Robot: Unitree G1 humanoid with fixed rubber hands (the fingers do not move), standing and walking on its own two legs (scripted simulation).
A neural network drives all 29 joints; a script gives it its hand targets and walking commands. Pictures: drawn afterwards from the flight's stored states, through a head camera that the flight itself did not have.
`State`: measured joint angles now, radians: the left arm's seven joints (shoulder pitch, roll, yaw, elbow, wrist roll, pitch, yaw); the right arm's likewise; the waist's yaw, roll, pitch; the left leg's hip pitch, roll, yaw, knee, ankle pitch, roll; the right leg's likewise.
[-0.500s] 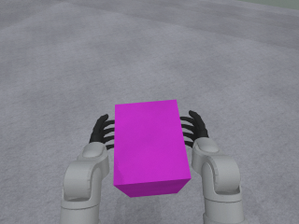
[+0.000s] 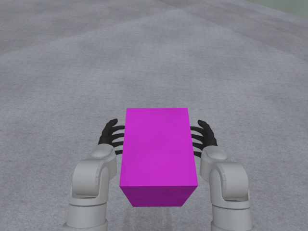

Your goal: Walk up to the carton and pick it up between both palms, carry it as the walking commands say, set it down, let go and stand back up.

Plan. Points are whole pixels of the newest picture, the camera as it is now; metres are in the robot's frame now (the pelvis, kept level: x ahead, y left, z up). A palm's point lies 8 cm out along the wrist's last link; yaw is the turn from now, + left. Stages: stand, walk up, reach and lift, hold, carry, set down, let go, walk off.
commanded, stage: carry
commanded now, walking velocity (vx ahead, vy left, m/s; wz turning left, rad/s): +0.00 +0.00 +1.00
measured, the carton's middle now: (157, 162) +0.30 -0.01 +0.02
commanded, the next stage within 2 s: none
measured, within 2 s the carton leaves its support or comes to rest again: neither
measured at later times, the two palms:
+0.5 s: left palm out of the picture +0.14 +0.32 +0.11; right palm (105, 159) +0.25 +0.11 +0.12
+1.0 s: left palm out of the picture +0.01 +0.38 +0.12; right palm (44, 194) +0.18 +0.21 +0.11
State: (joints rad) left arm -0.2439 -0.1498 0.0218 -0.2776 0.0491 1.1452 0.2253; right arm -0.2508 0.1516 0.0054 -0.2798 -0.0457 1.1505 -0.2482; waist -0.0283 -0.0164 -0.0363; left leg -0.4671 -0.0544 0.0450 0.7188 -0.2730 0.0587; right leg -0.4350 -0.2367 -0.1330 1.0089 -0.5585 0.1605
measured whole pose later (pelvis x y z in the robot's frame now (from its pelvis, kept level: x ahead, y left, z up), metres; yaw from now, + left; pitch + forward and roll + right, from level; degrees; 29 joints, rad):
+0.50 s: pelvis -0.06 +0.07 +0.00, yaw +31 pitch +2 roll +1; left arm -0.28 -0.16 0.03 -0.25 0.06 1.15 0.22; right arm -0.27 0.16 -0.02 -0.27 -0.05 1.16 -0.25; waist -0.03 -0.02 -0.07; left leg -0.44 -0.02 0.07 0.66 -0.21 0.00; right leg -0.36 -0.32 -0.21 0.82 -0.46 0.16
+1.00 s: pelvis -0.10 +0.08 +0.03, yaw +49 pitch +4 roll +0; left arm -0.27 -0.16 0.02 -0.18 0.04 1.11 0.23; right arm -0.22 0.14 -0.01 -0.24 -0.05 1.14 -0.24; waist 0.00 0.03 -0.08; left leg -0.55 -0.12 -0.01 0.80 -0.29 0.00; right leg -0.34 -0.04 -0.09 0.47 -0.19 -0.02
